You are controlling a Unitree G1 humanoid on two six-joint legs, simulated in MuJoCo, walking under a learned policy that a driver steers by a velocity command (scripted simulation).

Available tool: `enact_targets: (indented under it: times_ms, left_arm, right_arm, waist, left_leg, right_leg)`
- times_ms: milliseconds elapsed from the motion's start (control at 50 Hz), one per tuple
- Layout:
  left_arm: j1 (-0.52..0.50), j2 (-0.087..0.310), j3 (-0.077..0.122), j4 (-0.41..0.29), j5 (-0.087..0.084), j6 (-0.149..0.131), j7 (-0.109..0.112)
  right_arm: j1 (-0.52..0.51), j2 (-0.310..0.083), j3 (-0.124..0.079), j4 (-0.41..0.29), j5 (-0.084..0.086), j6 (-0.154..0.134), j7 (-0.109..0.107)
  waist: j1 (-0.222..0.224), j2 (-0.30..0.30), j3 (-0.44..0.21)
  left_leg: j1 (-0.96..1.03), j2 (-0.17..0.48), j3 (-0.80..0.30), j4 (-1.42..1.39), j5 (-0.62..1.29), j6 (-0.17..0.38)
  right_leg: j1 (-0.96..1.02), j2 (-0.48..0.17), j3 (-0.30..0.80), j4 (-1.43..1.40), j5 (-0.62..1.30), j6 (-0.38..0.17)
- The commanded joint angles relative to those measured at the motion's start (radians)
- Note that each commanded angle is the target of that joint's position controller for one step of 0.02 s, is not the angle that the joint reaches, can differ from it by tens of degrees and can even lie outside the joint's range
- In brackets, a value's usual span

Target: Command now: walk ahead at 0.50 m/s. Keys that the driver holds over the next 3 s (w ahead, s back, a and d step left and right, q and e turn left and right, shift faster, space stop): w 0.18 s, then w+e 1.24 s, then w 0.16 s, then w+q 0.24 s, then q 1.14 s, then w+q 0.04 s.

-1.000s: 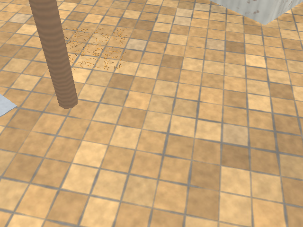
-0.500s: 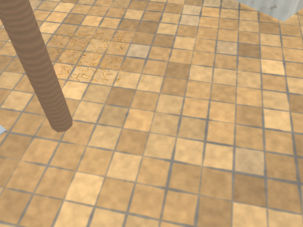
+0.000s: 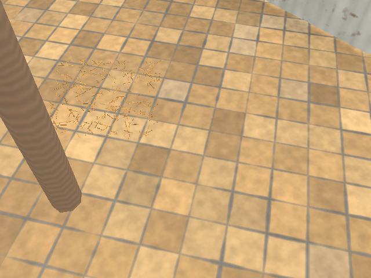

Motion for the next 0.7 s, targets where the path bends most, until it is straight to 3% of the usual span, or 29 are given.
enact_targets:
  times_ms: [20, 80, 180, 260, 300, 340, 360, 380, 400, 420, 440, 460, 480, 500, 520, 540, 560, 600, 640, 700]
  left_arm:
    - [0.063, 0.047, 0.017, -0.036, 0.027, 0.016, -0.017]
    - [-0.021, 0.043, 0.020, -0.073, 0.019, 0.035, -0.030]
    - [-0.249, 0.045, 0.011, -0.157, 0.008, 0.036, -0.035]
    - [-0.327, 0.030, -0.003, -0.181, -0.003, 0.035, -0.035]
    - [-0.364, 0.042, -0.001, -0.198, 0.000, 0.030, -0.035]
    - [-0.338, 0.050, 0.004, -0.196, 0.006, 0.023, -0.033]
    - [-0.311, 0.062, 0.012, -0.190, 0.004, 0.019, -0.026]
    - [-0.230, 0.075, 0.022, -0.167, 0.004, 0.015, -0.021]
    - [-0.087, 0.091, 0.036, -0.121, 0.008, 0.008, -0.017]
    - [0.070, 0.154, 0.060, -0.082, 0.026, 0.004, -0.011]
    - [0.157, 0.273, 0.095, -0.082, 0.032, 0.009, -0.003]
    - [0.106, 0.251, 0.089, -0.076, -0.006, 0.026, -0.012]
    - [0.007, 0.228, 0.082, -0.093, -0.016, 0.030, -0.011]
    - [-0.044, 0.171, 0.069, -0.102, -0.014, 0.028, -0.012]
    - [-0.072, 0.142, 0.061, -0.106, -0.015, 0.024, -0.008]
    - [-0.083, 0.116, 0.052, -0.103, -0.022, 0.019, -0.002]
    - [-0.072, 0.115, 0.049, -0.102, -0.024, 0.011, 0.000]
    - [-0.032, 0.146, 0.056, -0.096, -0.027, -0.002, 0.002]
    - [0.006, 0.168, 0.060, -0.098, -0.027, -0.002, 0.003]
    - [0.075, 0.164, 0.059, -0.099, -0.025, 0.006, 0.002]
  right_arm:
    - [0.115, -0.044, -0.001, 0.018, 0.006, -0.023, -0.001]
    - [0.164, -0.079, -0.005, 0.033, 0.004, -0.032, 0.008]
    - [0.247, -0.076, 0.003, 0.045, 0.004, -0.026, 0.008]
    - [0.324, -0.074, 0.002, 0.068, 0.003, -0.037, -0.003]
    - [0.339, -0.073, 0.001, 0.076, -0.005, -0.037, -0.014]
    - [0.315, -0.085, -0.002, 0.072, -0.008, -0.035, -0.022]
    - [0.306, -0.115, -0.009, 0.073, -0.013, -0.030, -0.029]
    - [0.301, -0.124, -0.012, 0.074, -0.015, -0.023, -0.032]
    - [0.287, -0.131, -0.014, 0.069, -0.011, -0.014, -0.033]
    - [0.269, -0.124, -0.010, 0.041, -0.004, -0.014, -0.032]
    - [0.327, -0.044, 0.004, -0.012, 0.030, -0.020, -0.012]
    - [0.253, -0.099, -0.012, -0.026, 0.008, -0.028, -0.005]
    - [0.154, -0.101, -0.013, -0.068, 0.006, -0.037, 0.001]
    - [0.120, -0.100, -0.011, -0.077, 0.005, -0.046, 0.002]
    - [0.113, -0.091, -0.013, -0.080, -0.003, -0.040, 0.000]
    - [0.127, -0.079, -0.011, -0.085, -0.019, -0.021, 0.000]
    - [0.133, -0.067, -0.010, -0.089, -0.027, -0.003, 0.003]
    - [0.111, -0.056, -0.008, -0.108, -0.031, 0.022, 0.008]
    - [0.026, -0.063, -0.008, -0.145, -0.030, 0.032, 0.011]
    - [-0.110, -0.076, -0.007, -0.200, -0.025, 0.037, 0.015]
  waist:
    - [0.008, 0.045, -0.041]
    - [0.014, 0.071, -0.019]
    - [-0.040, 0.076, 0.031]
    - [-0.061, 0.099, 0.030]
    - [-0.065, 0.082, 0.048]
    - [-0.038, 0.086, 0.036]
    - [-0.027, 0.092, 0.011]
    - [0.008, 0.099, -0.037]
    - [0.069, 0.091, -0.109]
    - [0.132, 0.058, -0.196]
    - [0.108, -0.180, -0.316]
    - [0.085, -0.087, -0.328]
    - [0.051, -0.049, -0.171]
    - [0.025, 0.023, -0.095]
    - [-0.008, 0.045, -0.050]
    - [-0.040, 0.030, -0.042]
    - [-0.050, 0.014, -0.052]
    - [-0.054, 0.004, -0.054]
    - [-0.035, -0.010, -0.032]
    - [0.014, -0.028, -0.014]
  left_leg:
    - [0.140, 0.277, -0.312, -0.279, 0.155, 0.112]
    - [0.124, 0.246, -0.223, -0.308, 0.226, 0.114]
    - [0.169, 0.210, -0.162, -0.323, 0.323, 0.087]
    - [0.295, 0.249, -0.102, -0.306, 0.383, 0.077]
    - [0.359, 0.279, -0.079, -0.283, 0.433, 0.074]
    - [0.402, 0.292, -0.038, -0.204, 0.636, 0.057]
    - [0.415, 0.289, -0.014, -0.130, 0.788, 0.049]
    - [0.426, 0.288, 0.003, -0.002, 0.901, 0.042]
    - [0.388, 0.271, 0.031, 0.186, 0.891, 0.024]
    - [0.194, 0.250, 0.049, 0.440, 0.665, 0.001]
    - [-0.206, 0.058, 0.069, 0.879, 0.002, -0.054]
    - [-0.355, 0.014, -0.124, 0.984, -0.310, -0.047]
    - [-0.434, 0.082, -0.155, 0.959, -0.222, -0.040]
    - [-0.405, 0.118, -0.151, 0.882, -0.149, -0.042]
    - [-0.356, 0.141, -0.151, 0.812, -0.131, -0.052]
    - [-0.296, 0.157, -0.152, 0.754, -0.125, -0.070]
    - [-0.262, 0.159, -0.148, 0.718, -0.127, -0.086]
    - [-0.270, 0.157, -0.127, 0.658, -0.109, -0.113]
    - [-0.322, 0.161, -0.114, 0.574, -0.041, -0.138]
    - [-0.396, 0.153, -0.111, 0.438, 0.067, -0.156]
  right_leg:
    - [-0.168, -0.076, 0.040, -0.011, 0.066, 0.027]
    - [-0.227, -0.093, 0.007, -0.074, 0.144, 0.048]
    - [-0.290, -0.092, -0.041, -0.335, 0.315, 0.067]
    - [-0.284, -0.053, -0.061, -0.465, 0.349, 0.024]
    - [-0.292, -0.036, -0.065, -0.501, 0.309, -0.006]
    - [-0.230, -0.001, -0.091, -0.539, 0.232, -0.045]
    - [-0.168, 0.032, -0.120, -0.550, 0.177, -0.060]
    - [-0.078, 0.069, -0.136, -0.569, 0.142, -0.082]
    - [0.083, 0.098, -0.140, -0.635, 0.177, -0.107]
    - [0.326, -0.009, 0.013, -0.647, 0.160, -0.160]
    - [0.630, -0.311, 0.541, -0.714, 0.144, -0.336]
    - [0.634, -0.333, 0.736, -0.837, 0.157, -0.340]
    - [0.502, -0.305, 0.574, -0.851, 0.144, -0.306]
    - [0.374, -0.269, 0.479, -0.880, 0.228, -0.266]
    - [0.276, -0.221, 0.401, -0.895, 0.318, -0.231]
    - [0.203, -0.176, 0.336, -0.908, 0.377, -0.205]
    - [0.173, -0.155, 0.305, -0.912, 0.413, -0.198]
    - [0.150, -0.127, 0.274, -0.923, 0.465, -0.203]
    - [0.147, -0.110, 0.271, -0.944, 0.447, -0.193]
    - [0.202, -0.098, 0.291, -0.944, 0.452, -0.161]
